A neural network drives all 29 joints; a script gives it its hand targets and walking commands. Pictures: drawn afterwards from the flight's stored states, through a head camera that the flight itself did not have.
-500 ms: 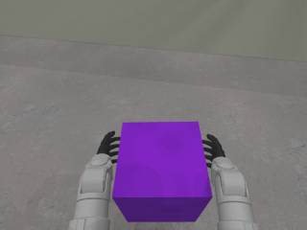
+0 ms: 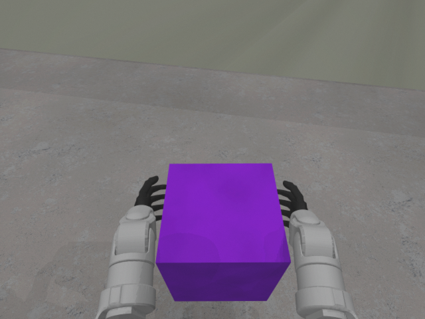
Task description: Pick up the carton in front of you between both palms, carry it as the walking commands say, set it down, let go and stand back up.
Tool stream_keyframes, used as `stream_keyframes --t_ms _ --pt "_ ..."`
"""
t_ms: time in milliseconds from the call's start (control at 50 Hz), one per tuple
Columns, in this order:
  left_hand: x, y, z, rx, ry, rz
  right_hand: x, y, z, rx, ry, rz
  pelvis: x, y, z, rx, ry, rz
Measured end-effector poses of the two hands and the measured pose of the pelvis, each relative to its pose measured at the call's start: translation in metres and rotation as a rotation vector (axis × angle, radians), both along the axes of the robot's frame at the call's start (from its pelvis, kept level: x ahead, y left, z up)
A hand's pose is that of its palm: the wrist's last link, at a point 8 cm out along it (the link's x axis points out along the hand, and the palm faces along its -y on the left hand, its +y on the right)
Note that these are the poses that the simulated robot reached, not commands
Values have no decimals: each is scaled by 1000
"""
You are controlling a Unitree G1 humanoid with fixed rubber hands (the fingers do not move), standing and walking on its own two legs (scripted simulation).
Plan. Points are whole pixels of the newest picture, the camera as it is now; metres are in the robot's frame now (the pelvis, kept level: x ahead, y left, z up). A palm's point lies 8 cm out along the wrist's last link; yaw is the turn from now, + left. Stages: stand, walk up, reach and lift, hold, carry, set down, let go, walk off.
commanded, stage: set down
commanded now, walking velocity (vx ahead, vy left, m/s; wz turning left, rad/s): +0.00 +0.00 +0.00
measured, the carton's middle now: (220, 236) +0.30 +0.01 -0.04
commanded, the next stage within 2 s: none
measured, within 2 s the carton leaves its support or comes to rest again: neither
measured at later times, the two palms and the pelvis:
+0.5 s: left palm (167, 232) +0.35 +0.14 -0.13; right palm (283, 238) +0.35 -0.16 -0.13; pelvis -0.03 +0.00 -0.07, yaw -3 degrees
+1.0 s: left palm (170, 245) +0.39 +0.15 -0.28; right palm (266, 247) +0.40 -0.15 -0.28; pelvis -0.02 +0.00 -0.20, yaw -3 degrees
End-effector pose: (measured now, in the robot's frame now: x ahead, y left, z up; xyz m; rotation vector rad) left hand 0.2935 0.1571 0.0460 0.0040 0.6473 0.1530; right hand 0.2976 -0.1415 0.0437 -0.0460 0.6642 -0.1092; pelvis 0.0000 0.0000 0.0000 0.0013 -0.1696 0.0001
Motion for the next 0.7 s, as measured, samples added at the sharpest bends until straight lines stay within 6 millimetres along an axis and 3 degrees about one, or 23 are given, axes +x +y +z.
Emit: stream_keyframes --t_ms 160,240,320,540,600,700 --pt "28 -11 -6 -47 -2 -14 14 -10 -6 25 -2 -61 -16 1 -11 2 -6 -35" --pt "42 -19 -22 -33 20 -34 23 -18 -24 19 20 -71 -21 2 -17 3 43 -37" --pt "49 -23 -58 -16 50 -49 30 -22 -59 4 51 -65 -24 1 -27 6 143 -46" --pt "62 -16 -194 -2 21 -21 56 -15 -193 -7 24 -22 -31 -5 -78 8 529 -46" --pt "68 -13 -218 -18 -8 -2 64 -13 -217 11 -4 -28 -28 -6 -97 7 632 -46" --pt "80 -12 -242 -44 -32 23 78 -12 -242 40 -26 -38 -22 -7 -126 9 747 -45"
